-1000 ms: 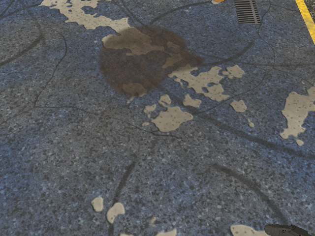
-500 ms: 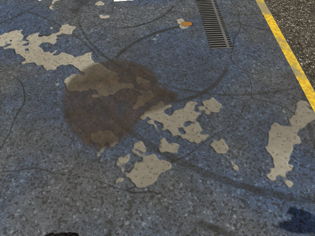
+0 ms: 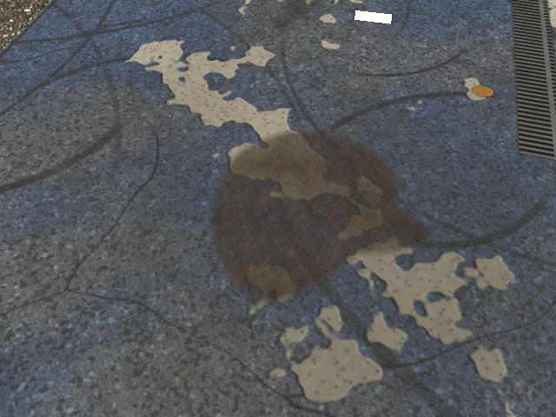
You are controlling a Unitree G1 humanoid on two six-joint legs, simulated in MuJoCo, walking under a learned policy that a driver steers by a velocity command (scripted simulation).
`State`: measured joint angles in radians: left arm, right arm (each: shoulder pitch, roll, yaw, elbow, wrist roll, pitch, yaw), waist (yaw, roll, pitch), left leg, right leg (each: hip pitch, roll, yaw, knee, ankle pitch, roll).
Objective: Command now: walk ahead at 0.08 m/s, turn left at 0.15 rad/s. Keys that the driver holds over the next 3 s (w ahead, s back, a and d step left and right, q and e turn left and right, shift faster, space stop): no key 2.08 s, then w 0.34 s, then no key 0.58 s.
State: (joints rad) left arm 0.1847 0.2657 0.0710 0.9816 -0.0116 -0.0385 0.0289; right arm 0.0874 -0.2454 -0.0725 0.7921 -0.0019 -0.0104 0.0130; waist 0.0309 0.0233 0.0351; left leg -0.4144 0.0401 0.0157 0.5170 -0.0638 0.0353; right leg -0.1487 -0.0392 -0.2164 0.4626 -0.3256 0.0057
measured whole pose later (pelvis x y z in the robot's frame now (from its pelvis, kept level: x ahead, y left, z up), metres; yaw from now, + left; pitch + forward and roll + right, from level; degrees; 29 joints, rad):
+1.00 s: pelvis +0.06 -0.03 +0.00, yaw +1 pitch -1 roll +0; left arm 0.21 0.22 0.02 1.08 0.00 -0.01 0.03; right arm 0.14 -0.22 -0.05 1.10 0.00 0.01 -0.04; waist 0.00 0.00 0.04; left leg -0.25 0.03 0.01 0.49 -0.21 -0.03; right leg -0.14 -0.01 -0.03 0.48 -0.32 -0.01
